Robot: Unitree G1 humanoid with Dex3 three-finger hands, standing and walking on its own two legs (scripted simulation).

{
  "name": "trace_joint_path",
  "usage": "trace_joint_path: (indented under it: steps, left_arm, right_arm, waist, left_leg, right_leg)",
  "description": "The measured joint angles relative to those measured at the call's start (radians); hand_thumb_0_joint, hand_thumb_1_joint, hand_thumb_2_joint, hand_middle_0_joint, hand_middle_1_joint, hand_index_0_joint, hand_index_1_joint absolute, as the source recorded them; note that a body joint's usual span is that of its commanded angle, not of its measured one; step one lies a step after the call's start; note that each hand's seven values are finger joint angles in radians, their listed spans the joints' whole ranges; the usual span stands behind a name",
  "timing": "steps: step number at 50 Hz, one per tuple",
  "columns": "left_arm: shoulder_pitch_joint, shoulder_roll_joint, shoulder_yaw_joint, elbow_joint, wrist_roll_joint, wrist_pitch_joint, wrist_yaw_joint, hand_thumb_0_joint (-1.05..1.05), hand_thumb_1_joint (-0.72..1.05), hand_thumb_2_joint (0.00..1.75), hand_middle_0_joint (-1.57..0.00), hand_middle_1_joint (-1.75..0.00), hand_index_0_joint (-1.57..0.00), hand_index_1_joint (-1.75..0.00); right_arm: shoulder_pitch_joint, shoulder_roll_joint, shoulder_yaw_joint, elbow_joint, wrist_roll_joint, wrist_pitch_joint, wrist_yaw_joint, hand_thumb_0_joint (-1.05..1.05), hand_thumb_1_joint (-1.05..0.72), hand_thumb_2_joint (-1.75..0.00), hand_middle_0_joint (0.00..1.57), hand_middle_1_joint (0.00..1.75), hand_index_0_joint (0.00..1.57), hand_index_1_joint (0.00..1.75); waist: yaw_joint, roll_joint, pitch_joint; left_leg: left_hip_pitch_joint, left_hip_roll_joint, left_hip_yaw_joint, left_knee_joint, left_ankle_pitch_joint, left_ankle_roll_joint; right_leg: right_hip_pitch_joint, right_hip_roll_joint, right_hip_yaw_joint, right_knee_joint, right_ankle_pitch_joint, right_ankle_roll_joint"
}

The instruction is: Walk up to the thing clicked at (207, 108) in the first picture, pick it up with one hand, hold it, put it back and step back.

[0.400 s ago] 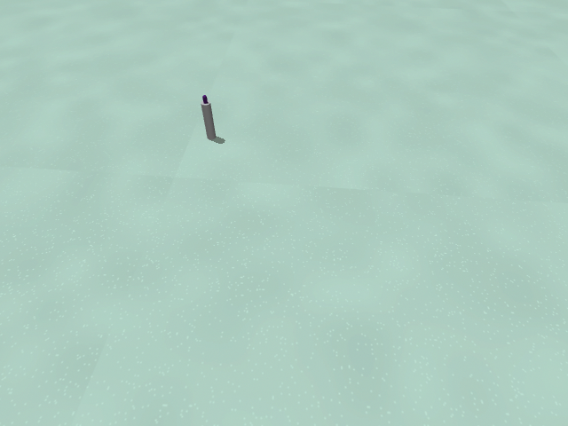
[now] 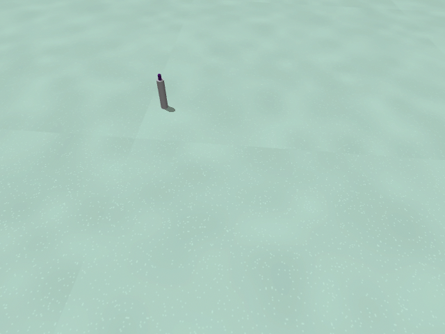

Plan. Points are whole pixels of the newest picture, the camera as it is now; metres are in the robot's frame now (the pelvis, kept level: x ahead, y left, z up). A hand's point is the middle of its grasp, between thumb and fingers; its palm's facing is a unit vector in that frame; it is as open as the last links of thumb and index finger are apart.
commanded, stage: stand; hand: left
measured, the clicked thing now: (162, 91) +1.73 +0.37 -0.64
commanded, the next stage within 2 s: walk up in 0.72 s
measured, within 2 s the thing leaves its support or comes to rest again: neither
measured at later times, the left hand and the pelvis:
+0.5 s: hand out of the picture +0.07 +0.25 -0.16, palm faces -0.04 -0.94 -0.34, open 7.4 cm; pelvis +0.00 +0.00 +0.00, yaw +0 degrees
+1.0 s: hand out of the picture +0.07 +0.33 -0.15, palm faces +0.08 -0.92 -0.38, open 7.4 cm; pelvis +0.06 +0.04 -0.01, yaw +5 degrees
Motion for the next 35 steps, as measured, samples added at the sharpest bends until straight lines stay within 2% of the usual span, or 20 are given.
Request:
trace_joint_path:
  steps: [35]
  left_arm:
    - [0.004, 0.003, 0.001, -0.005, -0.001, 0.003, 0.001, 0.01, 0.91, 0.90, -0.20, -0.30, -0.21, -0.30]
  right_arm:
    - [-0.001, -0.001, 0.003, 0.000, -0.001, -0.001, -0.001, 0.01, -0.91, -0.90, 0.20, 0.30, 0.21, 0.30]
  waist:
    - [0.003, 0.002, 0.000]
  left_leg:
    - [0.007, -0.005, 0.000, -0.011, -0.005, 0.002]
  right_leg:
    - [0.006, -0.005, 0.000, -0.006, -0.009, 0.003]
